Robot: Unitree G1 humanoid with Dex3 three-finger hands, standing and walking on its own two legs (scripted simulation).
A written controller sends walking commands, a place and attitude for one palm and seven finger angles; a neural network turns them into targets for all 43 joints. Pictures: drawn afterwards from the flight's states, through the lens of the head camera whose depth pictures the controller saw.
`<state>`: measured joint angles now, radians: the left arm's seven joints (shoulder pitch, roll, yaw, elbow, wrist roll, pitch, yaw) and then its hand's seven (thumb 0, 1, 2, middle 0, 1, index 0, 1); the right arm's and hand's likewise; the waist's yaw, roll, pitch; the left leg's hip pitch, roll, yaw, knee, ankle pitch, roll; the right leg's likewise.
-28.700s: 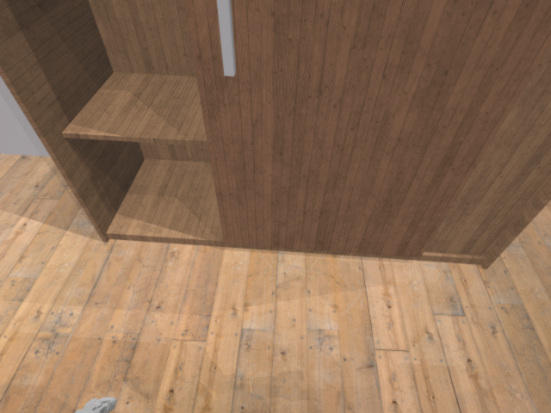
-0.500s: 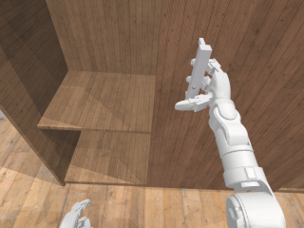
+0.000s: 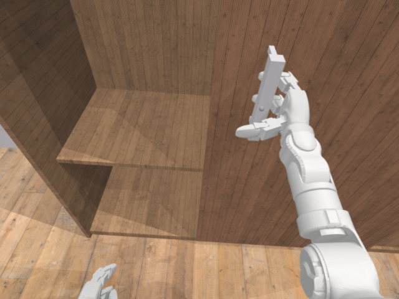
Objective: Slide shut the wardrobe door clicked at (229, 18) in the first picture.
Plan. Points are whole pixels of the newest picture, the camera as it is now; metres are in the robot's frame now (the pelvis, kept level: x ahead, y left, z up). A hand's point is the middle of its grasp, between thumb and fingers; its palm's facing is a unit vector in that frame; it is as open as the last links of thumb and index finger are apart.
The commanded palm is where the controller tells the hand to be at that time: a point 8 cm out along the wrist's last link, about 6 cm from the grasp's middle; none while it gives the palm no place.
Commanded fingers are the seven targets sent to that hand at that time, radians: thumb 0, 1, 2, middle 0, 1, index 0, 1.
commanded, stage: grip the handle and tug to test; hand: right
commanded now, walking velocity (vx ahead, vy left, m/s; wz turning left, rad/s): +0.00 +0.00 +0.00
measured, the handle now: (261, 96) +0.48 -0.07 +0.18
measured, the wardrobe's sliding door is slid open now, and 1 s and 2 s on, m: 0.53 0.53 0.53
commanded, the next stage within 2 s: tug the door sideways, standing still in 1.50 s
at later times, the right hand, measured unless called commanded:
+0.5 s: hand (259, 109) +0.43 -0.06 +0.19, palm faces -0.05 +1.00 +0.01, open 9.9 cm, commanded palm +0.41 -0.12 +0.19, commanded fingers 0.00 -0.53 -0.74 0.41 1.35 0.41 1.35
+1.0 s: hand (255, 109) +0.43 -0.05 +0.19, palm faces -0.05 +1.00 +0.01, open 6.0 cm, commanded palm +0.41 -0.12 +0.19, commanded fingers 0.00 -0.90 -0.90 0.45 1.40 0.45 1.40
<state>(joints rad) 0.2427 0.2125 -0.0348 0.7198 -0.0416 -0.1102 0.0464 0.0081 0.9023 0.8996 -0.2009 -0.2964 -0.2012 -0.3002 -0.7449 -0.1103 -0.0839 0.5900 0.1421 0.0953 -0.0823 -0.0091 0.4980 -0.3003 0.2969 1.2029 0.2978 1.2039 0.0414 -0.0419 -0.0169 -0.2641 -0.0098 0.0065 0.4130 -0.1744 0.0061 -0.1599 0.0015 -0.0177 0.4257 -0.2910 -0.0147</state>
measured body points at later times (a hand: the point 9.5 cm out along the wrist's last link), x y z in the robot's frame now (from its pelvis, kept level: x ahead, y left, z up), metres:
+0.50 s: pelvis +0.01 +0.00 +0.00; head +0.01 +0.01 +0.45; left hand +0.13 +0.23 -0.11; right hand +0.43 -0.12 +0.19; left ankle +0.03 +0.12 -0.74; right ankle -0.04 -0.11 -0.74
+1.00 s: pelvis +0.00 +0.00 +0.00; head +0.01 +0.02 +0.45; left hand +0.14 +0.23 -0.11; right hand +0.42 -0.11 +0.19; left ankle +0.03 +0.12 -0.74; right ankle -0.04 -0.11 -0.74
